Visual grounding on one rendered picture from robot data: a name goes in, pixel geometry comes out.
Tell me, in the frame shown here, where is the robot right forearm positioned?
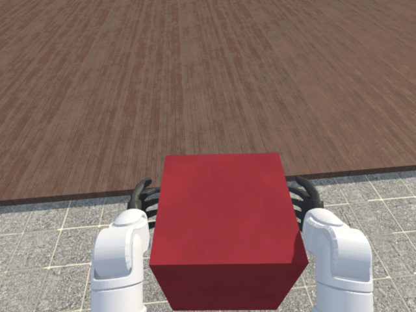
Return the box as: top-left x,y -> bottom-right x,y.
302,208 -> 374,312

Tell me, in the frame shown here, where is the robot right hand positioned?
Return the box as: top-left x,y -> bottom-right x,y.
288,176 -> 324,232

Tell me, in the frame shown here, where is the carton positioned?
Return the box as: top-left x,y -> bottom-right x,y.
149,153 -> 309,311

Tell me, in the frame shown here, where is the robot left forearm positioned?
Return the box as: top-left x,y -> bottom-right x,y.
90,209 -> 151,312

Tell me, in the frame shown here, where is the robot left hand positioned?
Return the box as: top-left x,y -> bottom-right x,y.
127,177 -> 161,229

